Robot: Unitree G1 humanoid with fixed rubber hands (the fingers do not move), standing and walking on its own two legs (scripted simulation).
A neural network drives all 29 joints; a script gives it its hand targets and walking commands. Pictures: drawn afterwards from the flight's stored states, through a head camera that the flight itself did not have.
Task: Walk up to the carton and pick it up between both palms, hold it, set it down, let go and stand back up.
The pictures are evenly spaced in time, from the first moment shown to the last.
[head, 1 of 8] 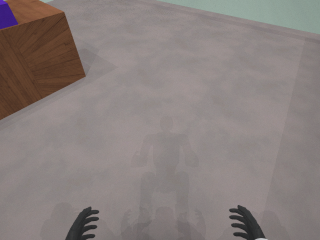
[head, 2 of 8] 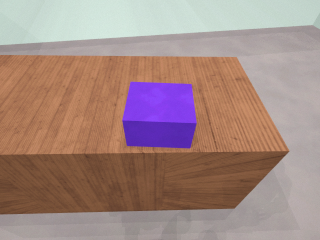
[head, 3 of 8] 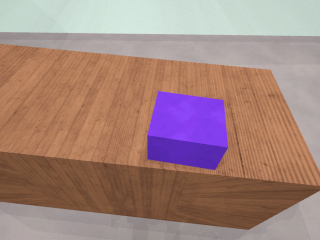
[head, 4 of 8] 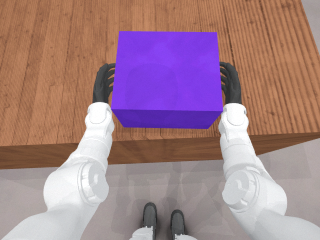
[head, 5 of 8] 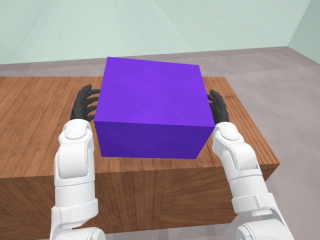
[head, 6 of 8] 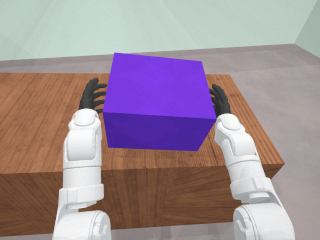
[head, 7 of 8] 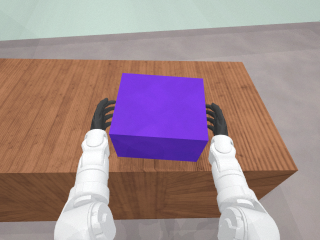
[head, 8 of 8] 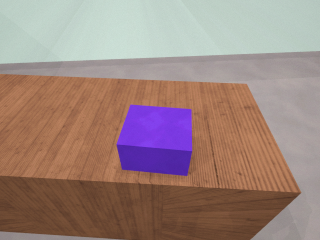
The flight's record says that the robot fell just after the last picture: no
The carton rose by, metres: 0.25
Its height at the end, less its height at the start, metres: +0.00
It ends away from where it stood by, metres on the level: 0.02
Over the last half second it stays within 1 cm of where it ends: yes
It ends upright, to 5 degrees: yes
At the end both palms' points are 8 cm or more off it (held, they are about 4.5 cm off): yes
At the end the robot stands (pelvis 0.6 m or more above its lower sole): yes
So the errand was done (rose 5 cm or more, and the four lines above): yes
